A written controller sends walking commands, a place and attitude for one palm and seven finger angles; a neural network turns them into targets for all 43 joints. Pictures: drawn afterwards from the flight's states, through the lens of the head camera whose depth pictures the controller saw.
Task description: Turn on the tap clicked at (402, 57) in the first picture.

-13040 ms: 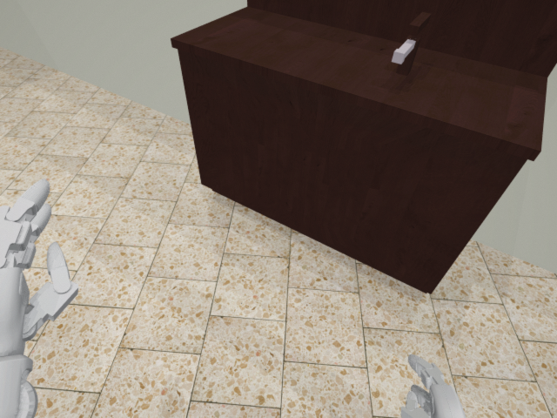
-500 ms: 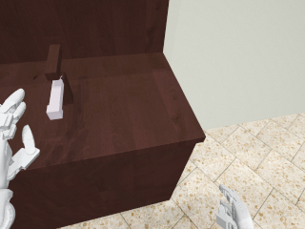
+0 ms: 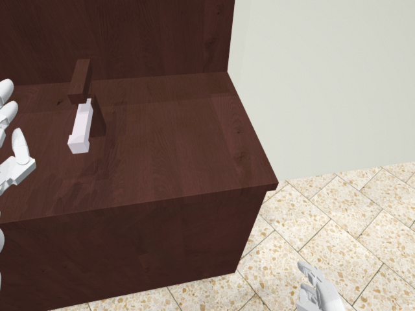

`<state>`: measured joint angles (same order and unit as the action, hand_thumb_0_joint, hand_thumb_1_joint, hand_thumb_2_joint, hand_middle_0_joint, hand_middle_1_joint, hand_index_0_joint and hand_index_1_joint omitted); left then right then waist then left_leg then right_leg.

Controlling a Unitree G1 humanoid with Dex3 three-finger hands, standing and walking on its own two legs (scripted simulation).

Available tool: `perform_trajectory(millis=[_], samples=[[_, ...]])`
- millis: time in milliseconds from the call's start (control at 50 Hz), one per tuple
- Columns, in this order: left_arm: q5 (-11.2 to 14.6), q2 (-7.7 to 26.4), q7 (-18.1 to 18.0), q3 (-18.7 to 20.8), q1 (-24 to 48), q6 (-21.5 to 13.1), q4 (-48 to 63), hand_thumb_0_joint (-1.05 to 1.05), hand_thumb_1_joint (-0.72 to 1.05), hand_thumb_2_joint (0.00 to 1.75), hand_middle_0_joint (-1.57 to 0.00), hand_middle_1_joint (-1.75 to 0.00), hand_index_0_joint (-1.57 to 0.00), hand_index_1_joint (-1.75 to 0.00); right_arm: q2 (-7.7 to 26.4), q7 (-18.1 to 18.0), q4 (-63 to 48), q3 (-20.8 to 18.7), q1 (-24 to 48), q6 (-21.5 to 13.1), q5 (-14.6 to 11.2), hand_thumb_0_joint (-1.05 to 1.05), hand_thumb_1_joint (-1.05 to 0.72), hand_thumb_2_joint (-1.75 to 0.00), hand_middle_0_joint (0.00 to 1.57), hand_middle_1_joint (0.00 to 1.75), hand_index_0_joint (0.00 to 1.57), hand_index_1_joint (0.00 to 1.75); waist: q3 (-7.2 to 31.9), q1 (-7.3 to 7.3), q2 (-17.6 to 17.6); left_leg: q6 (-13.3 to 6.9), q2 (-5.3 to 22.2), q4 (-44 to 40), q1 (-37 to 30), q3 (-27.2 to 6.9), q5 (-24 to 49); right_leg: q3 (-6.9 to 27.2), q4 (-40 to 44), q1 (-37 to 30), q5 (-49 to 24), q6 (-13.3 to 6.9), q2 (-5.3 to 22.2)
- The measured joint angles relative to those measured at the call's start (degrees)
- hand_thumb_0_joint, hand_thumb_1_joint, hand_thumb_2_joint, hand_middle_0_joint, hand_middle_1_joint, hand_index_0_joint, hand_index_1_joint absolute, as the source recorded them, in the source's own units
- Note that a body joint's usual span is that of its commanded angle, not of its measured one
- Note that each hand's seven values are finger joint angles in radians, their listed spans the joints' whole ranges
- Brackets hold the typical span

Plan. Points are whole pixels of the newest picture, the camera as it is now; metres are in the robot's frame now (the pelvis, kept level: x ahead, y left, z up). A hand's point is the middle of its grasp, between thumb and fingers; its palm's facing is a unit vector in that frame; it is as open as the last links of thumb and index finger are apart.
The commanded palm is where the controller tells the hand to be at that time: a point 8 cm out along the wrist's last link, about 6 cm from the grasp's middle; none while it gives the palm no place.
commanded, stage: turn the palm inward beside the body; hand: left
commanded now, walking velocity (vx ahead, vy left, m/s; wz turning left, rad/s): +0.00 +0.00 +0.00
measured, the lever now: (78, 143) +0.36 +0.30 +0.12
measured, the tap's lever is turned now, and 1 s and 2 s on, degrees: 0 0 0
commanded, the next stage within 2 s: none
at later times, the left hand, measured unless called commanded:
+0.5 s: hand (73, 206) +0.22 +0.23 +0.15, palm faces +0.42 -0.83 -0.36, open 7.4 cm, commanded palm +0.15 +0.27 +0.18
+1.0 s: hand (76, 215) +0.20 +0.21 +0.17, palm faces +0.43 -0.87 -0.24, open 7.4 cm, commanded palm +0.15 +0.25 +0.18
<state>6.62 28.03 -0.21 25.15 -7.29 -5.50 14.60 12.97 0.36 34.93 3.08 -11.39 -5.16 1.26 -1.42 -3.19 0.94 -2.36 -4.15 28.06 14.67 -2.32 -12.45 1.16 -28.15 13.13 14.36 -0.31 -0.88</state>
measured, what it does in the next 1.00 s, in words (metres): stands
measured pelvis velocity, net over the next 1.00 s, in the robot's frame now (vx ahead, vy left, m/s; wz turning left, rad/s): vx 0.02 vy -0.03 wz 0.04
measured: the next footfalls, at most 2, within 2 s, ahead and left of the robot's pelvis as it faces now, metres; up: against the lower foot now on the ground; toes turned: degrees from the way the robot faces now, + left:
none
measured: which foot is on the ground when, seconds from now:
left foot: down 0.00-1.00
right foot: down 0.00-1.00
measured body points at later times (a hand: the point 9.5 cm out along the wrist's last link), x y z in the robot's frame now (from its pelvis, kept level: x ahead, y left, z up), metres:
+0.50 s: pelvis +0.00 -0.05 -0.02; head -0.02 -0.08 +0.43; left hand +0.19 +0.27 +0.17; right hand +0.21 -0.27 -0.11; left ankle +0.02 +0.09 -0.74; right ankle +0.01 -0.12 -0.74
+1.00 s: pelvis +0.02 -0.03 -0.02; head -0.01 -0.05 +0.43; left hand +0.17 +0.25 +0.18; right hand +0.23 -0.24 -0.08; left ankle +0.02 +0.09 -0.74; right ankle +0.01 -0.12 -0.74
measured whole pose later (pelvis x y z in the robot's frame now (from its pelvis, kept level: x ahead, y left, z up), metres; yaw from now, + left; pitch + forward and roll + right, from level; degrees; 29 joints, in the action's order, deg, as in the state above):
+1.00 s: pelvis +0.02 -0.03 -0.02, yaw +2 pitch +0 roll +0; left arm 11.4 18.4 -4.2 17.4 -25.8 3.1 31.9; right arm 13.1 -4.9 36.9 1.7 -10.9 -13.2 -2.1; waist 4.7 -5.3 -2.0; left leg -0.1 -2.7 38.5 19.4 -4.2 -19.3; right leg -1.8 -38.6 17.3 21.7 -2.9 -2.3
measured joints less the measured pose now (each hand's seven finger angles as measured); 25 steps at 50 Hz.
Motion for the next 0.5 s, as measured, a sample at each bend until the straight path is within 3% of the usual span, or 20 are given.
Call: perform_trajectory(millis=[40, 120, 200, 260, 300, 340, 400, 460, 500], samples=[[2.6, -2.3, 1.8, 1.1, -1.3, 3.6, -0.7, 0.01, 0.89, 0.9, -0.21, -0.3, -0.21, -0.3, 0.6, 0.5, 0.6, -0.5, 0.6, 0.2, -0.5, 0.01, -0.9, -0.89, 0.2, 0.3, 0.21, 0.3, 1.3, 0.45, -1.0, 0.1, 0.4, 1.0, 0.5, 0.4, -0.6, 0.4, -0.9, 0.6, 0.2, -0.2, -0.5], [0.5, -4.7, 2.5, -2.4, -8.9, 5.8, 1.5, 0.01, 0.89, 0.9, -0.2, -0.3, -0.21, -0.3, 2.1, 0.4, -0.5, -1.2, 1.6, 0.6, -0.9, 0.02, -0.9, -0.89, 0.2, 0.3, 0.21, 0.3, 2.2, 1.31, -2.1, 0.4, 0.8, 3.6, 1.8, 0.6, -1.8, 0.4, -4.1, 2.3, 1.5, -0.8, -1.0], [-0.2, -5.2, 0.2, -5.2, -13.1, 1.5, 3.9, 0.02, 0.89, 0.9, -0.21, -0.3, -0.21, -0.3, 2.1, -1.1, -0.8, -2.0, 2.1, -0.1, -0.4, 0.01, -0.9, -0.9, 0.2, 0.3, 0.21, 0.3, 1.7, 0.72, -1.1, 1.3, 1.2, 6.7, 3.8, -0.1, -2.8, -0.5, -7.7, 4.4, 3.1, -1.7, -1.5], [0.3, -4.9, -2.7, -4.1, -12.0, -3.0, 4.8, 0.02, 0.88, 0.9, -0.22, -0.3, -0.22, -0.3, 1.6, -1.9, 0.5, -2.2, 1.8, -1.1, -0.5, 0.01, -0.9, -0.9, 0.2, 0.3, 0.21, 0.3, 1.8, -0.28, -0.5, 2.2, 1.8, 9.1, 5.1, -1.6, -3.8, -2.1, -9.3, 5.0, 3.9, -2.7, -2.2], [0.4, -4.6, -4.0, -2.6, -9.4, -4.0, 3.8, 0.02, 0.88, 0.9, -0.22, -0.3, -0.22, -0.3, 1.5, -2.4, 1.7, -2.0, 1.7, -1.4, -0.8, 0.01, -0.9, -0.9, 0.2, 0.3, 0.2, 0.3, 2.0, -0.68, -0.8, 2.7, 2.2, 10.7, 5.8, -2.8, -4.6, -3.3, -10.0, 5.0, 4.4, -3.2, -2.6], [0.9, -4.3, -4.3, -1.6, -6.5, -2.4, 2.0, 0.02, 0.88, 0.9, -0.22, -0.3, -0.22, -0.3, 1.7, -3.1, 2.9, -1.8, 1.8, -1.4, -1.2, 0.01, -0.9, -0.9, 0.2, 0.3, 0.21, 0.3, 2.4, -1.0, -1.8, 3.0, 2.4, 11.9, 6.3, -3.8, -5.2, -4.3, -10.4, 5.0, 4.9, -3.6, -3.0], [1.8, -3.9, -3.2, -1.7, -4.1, 3.4, -0.7, 0.01, 0.89, 0.9, -0.21, -0.3, -0.21, -0.3, 2.2, -4.3, 3.9, -1.6, 2.1, -1.0, -2.1, 0.01, -0.9, -0.9, 0.2, 0.3, 0.21, 0.3, 2.8, -1.26, -3.8, 3.4, 2.8, 12.6, 6.3, -4.3, -5.7, -4.9, -10.4, 4.6, 5.3, -3.7, -3.3], [2.3, -4.0, -1.4, -3.5, -5.3, 8.9, -0.6, 0.01, 0.89, 0.9, -0.21, -0.3, -0.21, -0.3, 2.4, -5.2, 3.8, -1.6, 2.4, -1.0, -2.7, 0.02, -0.9, -0.9, 0.2, 0.3, 0.21, 0.3, 3.4, -0.86, -5.4, 3.5, 3.0, 12.1, 6.0, -3.7, -5.8, -4.6, -10.4, 4.6, 5.6, -3.4, -3.2], [2.8, -4.3, -0.6, -4.6, -7.7, 9.9, 1.5, 0.01, 0.89, 0.9, -0.21, -0.3, -0.21, -0.3, 2.1, -5.4, 3.7, -1.8, 2.5, -1.5, -2.9, 0.02, -0.9, -0.9, 0.2, 0.3, 0.21, 0.3, 3.8, -0.5, -5.6, 3.7, 2.9, 11.5, 5.9, -3.1, -5.9, -4.1, -10.5, 4.9, 5.9, -3.3, -3.0]])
